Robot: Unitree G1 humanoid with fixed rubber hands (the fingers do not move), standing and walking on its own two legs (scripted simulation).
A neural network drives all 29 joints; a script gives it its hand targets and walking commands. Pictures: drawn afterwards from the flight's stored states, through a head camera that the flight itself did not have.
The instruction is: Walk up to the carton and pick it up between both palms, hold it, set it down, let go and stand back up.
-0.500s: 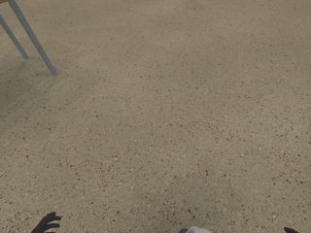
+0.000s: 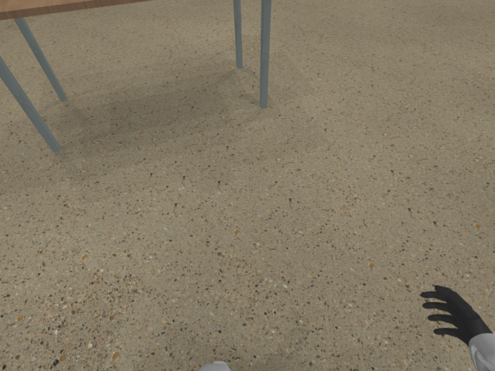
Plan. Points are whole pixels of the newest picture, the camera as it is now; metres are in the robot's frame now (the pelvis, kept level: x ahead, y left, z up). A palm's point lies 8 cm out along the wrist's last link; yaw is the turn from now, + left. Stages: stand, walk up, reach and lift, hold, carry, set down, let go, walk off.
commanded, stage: walk up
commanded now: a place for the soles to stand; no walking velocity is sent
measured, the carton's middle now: out of the picture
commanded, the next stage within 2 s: none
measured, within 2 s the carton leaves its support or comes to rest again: neither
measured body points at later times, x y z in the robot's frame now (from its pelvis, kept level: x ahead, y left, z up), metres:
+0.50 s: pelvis +0.26 +0.01 +0.02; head +0.27 -0.03 +0.47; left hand +0.27 +0.38 -0.02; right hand +0.43 -0.28 -0.10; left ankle +0.18 +0.12 -0.64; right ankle +0.32 -0.08 -0.72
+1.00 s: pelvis +0.48 +0.14 +0.01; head +0.50 +0.17 +0.46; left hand +0.40 +0.47 -0.10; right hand +0.75 -0.09 -0.06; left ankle +0.47 +0.25 -0.72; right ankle +0.46 -0.02 -0.64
